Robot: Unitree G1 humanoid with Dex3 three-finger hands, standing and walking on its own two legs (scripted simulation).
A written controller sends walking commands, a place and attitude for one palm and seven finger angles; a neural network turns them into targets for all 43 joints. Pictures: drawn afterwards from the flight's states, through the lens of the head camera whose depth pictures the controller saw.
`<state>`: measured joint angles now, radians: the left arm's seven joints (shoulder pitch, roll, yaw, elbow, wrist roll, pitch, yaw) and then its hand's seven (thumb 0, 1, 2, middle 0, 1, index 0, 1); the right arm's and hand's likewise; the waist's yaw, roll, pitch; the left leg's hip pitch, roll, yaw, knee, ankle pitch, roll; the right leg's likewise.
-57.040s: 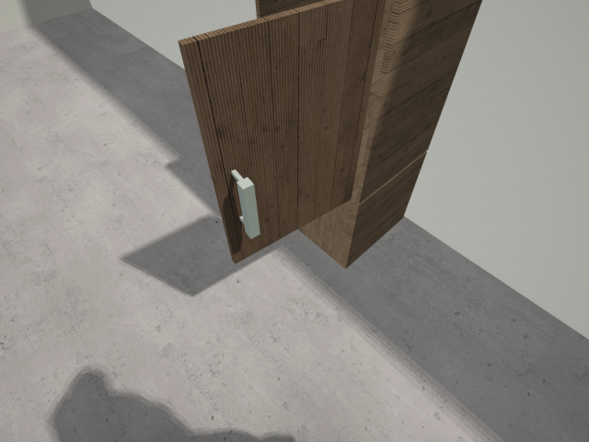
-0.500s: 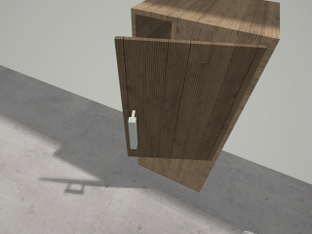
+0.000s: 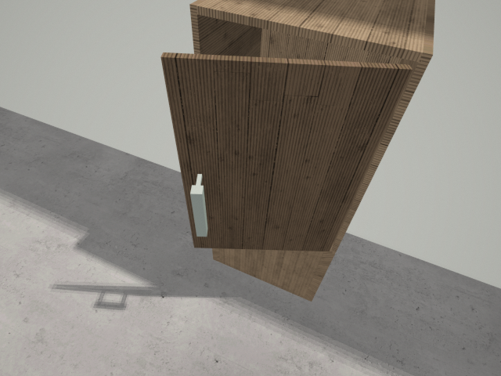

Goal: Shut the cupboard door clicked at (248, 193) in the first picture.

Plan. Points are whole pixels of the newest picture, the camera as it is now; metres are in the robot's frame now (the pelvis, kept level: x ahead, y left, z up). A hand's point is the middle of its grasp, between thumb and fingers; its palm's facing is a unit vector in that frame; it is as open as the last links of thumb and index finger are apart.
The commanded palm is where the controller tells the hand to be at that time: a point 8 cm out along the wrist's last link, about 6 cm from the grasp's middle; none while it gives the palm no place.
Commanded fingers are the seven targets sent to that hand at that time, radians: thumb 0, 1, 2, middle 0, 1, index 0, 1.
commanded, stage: shuffle to correct the standing spot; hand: left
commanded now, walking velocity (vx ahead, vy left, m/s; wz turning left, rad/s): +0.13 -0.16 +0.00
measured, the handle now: (200, 205) +0.51 +0.15 -0.10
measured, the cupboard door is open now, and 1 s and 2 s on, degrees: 23 23 23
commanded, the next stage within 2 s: come to a stop and stand still in 0.26 s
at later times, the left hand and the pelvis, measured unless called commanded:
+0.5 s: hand out of the picture +0.07 +0.13 -0.17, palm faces +0.09 -0.97 -0.21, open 7.3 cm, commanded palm none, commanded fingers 0.00 0.90 0.90 -0.20 -0.30 -0.20 -0.30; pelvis +0.05 -0.05 +0.00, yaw +2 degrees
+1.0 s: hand out of the picture +0.05 +0.14 -0.18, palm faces +0.08 -0.97 -0.21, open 7.3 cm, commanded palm none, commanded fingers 0.00 0.90 0.90 -0.20 -0.30 -0.20 -0.30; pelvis +0.03 -0.03 -0.01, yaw +2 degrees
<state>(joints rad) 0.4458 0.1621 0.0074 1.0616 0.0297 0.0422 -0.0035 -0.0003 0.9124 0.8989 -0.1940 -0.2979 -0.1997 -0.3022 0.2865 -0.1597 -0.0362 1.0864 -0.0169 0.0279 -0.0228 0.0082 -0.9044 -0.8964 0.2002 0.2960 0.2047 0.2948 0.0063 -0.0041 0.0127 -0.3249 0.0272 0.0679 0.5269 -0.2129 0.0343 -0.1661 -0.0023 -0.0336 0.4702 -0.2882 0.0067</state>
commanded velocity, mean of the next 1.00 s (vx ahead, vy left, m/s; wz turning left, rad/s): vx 0.00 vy -0.03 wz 0.05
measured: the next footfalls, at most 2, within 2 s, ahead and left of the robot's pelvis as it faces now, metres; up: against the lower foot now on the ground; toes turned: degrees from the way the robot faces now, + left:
left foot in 1.76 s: +0.01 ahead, +0.09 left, +0.00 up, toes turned +2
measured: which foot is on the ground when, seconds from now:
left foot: down 0.00-1.00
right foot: down 0.00-1.00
